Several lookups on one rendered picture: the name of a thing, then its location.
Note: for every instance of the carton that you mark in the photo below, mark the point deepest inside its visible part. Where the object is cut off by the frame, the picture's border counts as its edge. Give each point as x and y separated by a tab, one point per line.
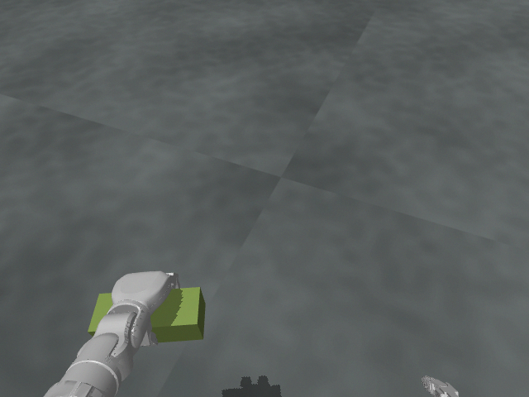
179	318

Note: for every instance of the left robot hand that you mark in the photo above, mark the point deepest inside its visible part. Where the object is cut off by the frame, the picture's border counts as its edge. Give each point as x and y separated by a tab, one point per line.
150	288

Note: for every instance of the left robot arm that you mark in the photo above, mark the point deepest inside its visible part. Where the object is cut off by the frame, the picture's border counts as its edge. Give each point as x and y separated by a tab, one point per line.
106	359

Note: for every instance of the right robot hand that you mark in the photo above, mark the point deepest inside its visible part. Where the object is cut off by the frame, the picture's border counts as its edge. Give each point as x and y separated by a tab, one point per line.
438	388

